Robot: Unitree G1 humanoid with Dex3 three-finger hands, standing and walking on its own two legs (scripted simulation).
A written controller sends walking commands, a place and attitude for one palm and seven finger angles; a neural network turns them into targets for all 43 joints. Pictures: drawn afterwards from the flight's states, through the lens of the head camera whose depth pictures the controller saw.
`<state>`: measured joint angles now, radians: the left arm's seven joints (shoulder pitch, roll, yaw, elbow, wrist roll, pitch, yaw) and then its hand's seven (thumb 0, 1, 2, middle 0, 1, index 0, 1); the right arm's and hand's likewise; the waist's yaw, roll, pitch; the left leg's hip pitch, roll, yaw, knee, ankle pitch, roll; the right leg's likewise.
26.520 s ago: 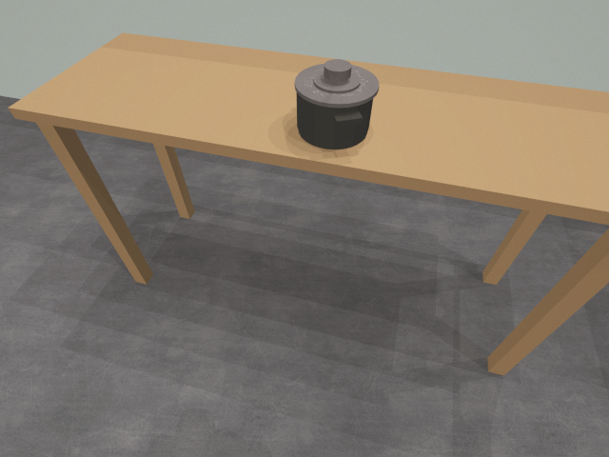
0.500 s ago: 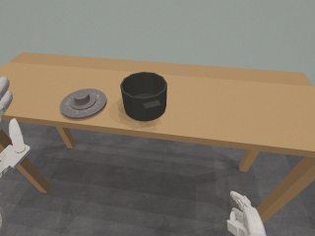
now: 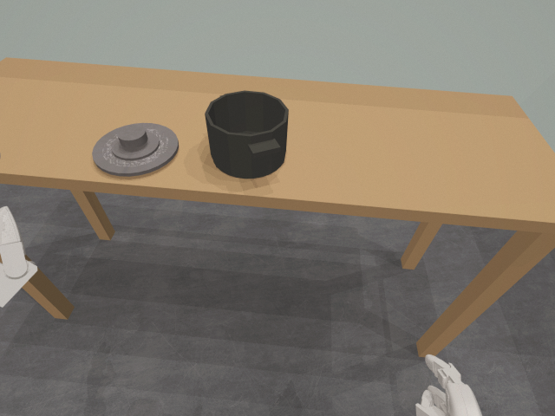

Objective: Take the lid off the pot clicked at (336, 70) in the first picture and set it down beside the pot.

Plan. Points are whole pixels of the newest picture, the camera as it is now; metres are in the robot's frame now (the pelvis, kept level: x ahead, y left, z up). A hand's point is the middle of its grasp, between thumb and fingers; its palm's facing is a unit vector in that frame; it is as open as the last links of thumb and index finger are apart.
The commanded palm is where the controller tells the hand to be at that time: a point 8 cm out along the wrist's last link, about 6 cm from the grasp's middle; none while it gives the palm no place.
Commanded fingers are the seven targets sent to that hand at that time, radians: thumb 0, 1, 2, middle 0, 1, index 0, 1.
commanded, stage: step back with the hand held close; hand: left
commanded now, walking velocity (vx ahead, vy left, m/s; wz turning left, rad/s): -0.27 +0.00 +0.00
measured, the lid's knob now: (132, 136) +0.60 +0.33 +0.06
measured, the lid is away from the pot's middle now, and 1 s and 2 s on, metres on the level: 0.23 0.23 0.23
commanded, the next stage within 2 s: stop stepping back and stand still in 0.86 s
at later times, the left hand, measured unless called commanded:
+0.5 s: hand out of the picture +0.14 +0.23 +0.23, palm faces +0.48 -0.75 -0.45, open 7.4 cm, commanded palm +0.07 +0.28 +0.24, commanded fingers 0.00 0.90 0.90 -0.20 -0.30 -0.20 -0.30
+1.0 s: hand out of the picture +0.06 +0.23 +0.22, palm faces +0.44 -0.80 -0.40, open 7.4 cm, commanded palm -0.01 +0.28 +0.24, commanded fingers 0.00 0.90 0.90 -0.20 -0.30 -0.20 -0.30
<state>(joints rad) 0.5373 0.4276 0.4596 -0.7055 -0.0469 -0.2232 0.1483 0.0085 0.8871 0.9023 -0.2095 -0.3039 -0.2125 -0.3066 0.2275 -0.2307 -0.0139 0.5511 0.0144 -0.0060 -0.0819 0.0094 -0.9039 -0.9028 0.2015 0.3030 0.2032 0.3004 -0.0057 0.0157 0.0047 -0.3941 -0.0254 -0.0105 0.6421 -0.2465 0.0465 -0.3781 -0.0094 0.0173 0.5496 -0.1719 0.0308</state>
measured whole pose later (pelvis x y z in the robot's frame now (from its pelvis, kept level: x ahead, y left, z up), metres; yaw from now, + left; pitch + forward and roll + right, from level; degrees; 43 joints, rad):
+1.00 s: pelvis -0.14 -0.01 +0.00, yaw +1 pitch +1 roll -3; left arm 0.43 0.41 0.41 -0.62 -0.03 -0.25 0.12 0.00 0.89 0.90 -0.20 -0.30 -0.21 -0.31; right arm 0.15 -0.18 -0.01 0.64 -0.02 -0.08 -0.02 0.01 -0.90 -0.90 0.20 0.30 0.21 0.30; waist 0.03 0.01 -0.02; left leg -0.57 0.06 0.04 0.72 -0.21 -0.02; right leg -0.28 0.05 0.01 0.56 -0.28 -0.01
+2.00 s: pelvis -0.27 +0.05 -0.02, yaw +4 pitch -2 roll +1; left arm 0.29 0.24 0.04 0.62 0.02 0.10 0.00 0.00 0.91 0.90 -0.19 -0.30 -0.19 -0.30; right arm 0.28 -0.25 -0.02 0.74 -0.04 0.04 0.02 0.01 -0.91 -0.90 0.20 0.30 0.20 0.30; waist -0.05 -0.02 -0.04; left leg -0.42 0.06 0.08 0.77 -0.31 0.01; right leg -0.42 -0.05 -0.04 0.89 -0.46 0.00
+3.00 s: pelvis -0.23 +0.08 +0.02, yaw +0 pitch -1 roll +0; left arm 0.19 0.17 0.00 1.11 0.00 0.01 0.03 0.00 0.91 0.90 -0.20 -0.30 -0.20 -0.30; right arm 0.26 -0.15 -0.03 1.13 -0.01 0.00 -0.03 0.00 -0.91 -0.90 0.20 0.30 0.20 0.30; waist -0.03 0.00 0.04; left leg -0.15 -0.02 0.09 0.42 -0.26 0.05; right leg -0.15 0.00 0.03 0.42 -0.26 0.02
